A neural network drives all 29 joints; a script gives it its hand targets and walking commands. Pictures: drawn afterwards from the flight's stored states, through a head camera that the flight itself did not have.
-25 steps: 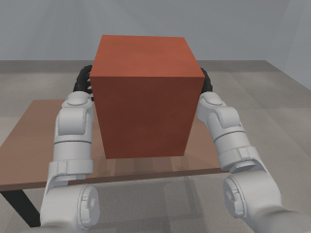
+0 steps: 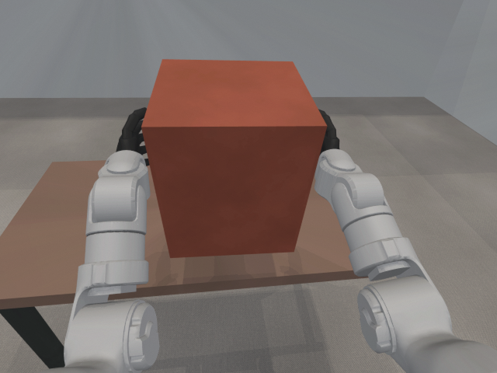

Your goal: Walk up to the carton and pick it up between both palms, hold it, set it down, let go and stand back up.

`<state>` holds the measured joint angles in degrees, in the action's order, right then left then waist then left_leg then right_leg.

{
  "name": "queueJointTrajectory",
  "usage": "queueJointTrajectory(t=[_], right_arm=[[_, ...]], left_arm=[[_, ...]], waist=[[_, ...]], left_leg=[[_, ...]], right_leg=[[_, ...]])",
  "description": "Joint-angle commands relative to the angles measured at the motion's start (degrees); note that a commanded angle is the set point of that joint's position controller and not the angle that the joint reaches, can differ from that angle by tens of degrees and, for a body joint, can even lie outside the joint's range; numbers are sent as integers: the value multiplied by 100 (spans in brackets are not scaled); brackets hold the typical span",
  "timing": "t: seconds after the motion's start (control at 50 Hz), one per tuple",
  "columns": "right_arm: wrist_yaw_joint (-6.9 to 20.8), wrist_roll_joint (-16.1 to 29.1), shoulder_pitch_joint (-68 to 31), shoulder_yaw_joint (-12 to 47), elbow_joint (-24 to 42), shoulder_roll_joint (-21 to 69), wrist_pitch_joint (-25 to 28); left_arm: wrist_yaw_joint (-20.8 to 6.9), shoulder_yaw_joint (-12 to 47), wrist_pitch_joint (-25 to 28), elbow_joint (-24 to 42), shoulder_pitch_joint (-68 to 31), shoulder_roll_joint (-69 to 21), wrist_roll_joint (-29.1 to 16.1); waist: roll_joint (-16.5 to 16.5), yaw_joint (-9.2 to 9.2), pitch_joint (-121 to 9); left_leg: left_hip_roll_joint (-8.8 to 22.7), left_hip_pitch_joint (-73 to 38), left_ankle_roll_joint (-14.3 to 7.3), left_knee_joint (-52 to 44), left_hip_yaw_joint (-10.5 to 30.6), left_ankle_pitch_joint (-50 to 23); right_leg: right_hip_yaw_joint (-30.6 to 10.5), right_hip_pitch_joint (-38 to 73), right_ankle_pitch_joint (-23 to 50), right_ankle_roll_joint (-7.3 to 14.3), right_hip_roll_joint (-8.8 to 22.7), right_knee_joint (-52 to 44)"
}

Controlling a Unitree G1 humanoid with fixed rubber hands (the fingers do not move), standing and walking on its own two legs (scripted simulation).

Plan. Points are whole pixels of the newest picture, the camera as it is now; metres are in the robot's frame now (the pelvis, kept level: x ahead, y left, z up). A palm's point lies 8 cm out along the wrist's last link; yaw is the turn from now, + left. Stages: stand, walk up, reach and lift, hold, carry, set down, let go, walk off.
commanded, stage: hold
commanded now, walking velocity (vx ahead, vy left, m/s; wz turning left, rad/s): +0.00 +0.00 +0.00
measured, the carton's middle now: (231, 160) +0.39 +0.00 +0.21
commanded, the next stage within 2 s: none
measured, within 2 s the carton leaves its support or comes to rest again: neither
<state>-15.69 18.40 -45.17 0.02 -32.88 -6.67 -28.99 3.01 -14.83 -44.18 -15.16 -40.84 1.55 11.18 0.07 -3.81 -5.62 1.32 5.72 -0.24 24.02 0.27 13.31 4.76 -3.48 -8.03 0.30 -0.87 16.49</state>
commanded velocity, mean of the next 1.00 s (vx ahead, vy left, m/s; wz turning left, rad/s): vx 0.00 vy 0.00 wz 0.00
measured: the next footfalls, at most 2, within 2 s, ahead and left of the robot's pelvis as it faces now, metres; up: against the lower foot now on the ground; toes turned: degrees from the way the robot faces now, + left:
none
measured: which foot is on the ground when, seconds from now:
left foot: down 0.00-1.00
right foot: down 0.00-1.00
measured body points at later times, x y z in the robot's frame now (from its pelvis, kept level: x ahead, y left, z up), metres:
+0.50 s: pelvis +0.00 +0.00 +0.00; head -0.07 +0.02 +0.44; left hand +0.38 +0.16 +0.23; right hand +0.38 -0.15 +0.23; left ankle +0.00 +0.11 -0.75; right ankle +0.02 -0.12 -0.75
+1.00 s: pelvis -0.01 +0.00 +0.00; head -0.07 +0.02 +0.44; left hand +0.37 +0.15 +0.22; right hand +0.38 -0.15 +0.22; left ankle +0.00 +0.11 -0.75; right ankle +0.02 -0.12 -0.75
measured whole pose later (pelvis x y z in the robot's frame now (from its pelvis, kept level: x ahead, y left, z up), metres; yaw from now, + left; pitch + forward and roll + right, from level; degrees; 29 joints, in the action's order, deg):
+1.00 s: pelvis -0.01 +0.00 +0.00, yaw +0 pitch -6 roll -2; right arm -14.8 18.5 -46.4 0.7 -35.3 -6.9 -28.8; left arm 2.7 -15.2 -46.1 -14.6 -41.2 1.4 12.6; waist -0.7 -4.3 -3.9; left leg 1.2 4.9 -0.1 23.6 0.6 12.7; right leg 4.9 -2.7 -7.7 0.5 -0.8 16.4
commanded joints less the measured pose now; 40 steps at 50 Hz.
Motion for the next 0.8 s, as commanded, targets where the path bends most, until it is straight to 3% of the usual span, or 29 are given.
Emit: queueJointTrajectory(t=[0.0,0.76,0.78], right_arm=[[747,744,-5701,2007,2500,4330,372],[788,692,-5840,1920,2337,4340,386],[819,589,-5461,1706,1697,3919,262]], left_arm=[[-793,2840,455,1162,-5030,-3897,-1035],[-793,2784,454,994,-5138,-3908,-1024],[-792,2505,363,899,-4933,-3788,-817]], waist=[[280,-57,-2345],[274,-40,-2313],[153,-124,-1828]], left_leg=[[-344,-561,270,-227,219,-2015],[-331,-533,241,-276,204,-1810],[-290,-498,262,-402,177,-1928]], right_leg=[[-308,784,1425,-257,-354,2],[-306,712,1200,-238,-340,-27],[-292,728,1073,-171,-395,-12]])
